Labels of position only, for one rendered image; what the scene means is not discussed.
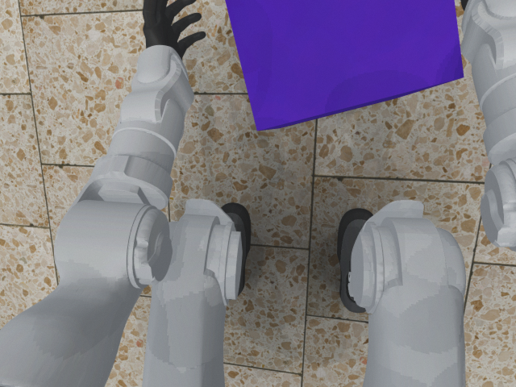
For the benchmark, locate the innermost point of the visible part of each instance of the robot left upper arm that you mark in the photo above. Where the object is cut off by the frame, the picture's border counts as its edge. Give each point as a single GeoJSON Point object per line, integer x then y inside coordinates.
{"type": "Point", "coordinates": [106, 254]}

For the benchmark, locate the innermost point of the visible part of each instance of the right robot forearm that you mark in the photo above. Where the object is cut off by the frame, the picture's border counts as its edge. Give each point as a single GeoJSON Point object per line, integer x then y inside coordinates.
{"type": "Point", "coordinates": [489, 44]}

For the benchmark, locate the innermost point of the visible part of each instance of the carton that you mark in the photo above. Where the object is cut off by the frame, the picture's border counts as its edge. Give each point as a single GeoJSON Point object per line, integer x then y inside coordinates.
{"type": "Point", "coordinates": [308, 59]}

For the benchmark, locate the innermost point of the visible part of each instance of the robot left foot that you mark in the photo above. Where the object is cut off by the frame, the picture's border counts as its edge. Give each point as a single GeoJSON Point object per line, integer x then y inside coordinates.
{"type": "Point", "coordinates": [242, 221]}

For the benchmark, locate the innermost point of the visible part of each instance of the robot right upper arm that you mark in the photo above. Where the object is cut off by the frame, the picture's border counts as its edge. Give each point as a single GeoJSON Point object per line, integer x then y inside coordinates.
{"type": "Point", "coordinates": [498, 204]}

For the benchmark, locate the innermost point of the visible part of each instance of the robot right shin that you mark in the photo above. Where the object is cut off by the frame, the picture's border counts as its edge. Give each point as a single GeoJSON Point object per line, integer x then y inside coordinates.
{"type": "Point", "coordinates": [414, 209]}

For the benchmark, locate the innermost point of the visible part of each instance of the left robot forearm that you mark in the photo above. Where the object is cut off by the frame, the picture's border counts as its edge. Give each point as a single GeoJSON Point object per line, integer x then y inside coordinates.
{"type": "Point", "coordinates": [140, 157]}

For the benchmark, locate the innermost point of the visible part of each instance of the left robot hand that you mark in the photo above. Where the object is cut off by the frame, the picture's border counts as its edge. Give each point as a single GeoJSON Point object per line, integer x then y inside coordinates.
{"type": "Point", "coordinates": [158, 20]}

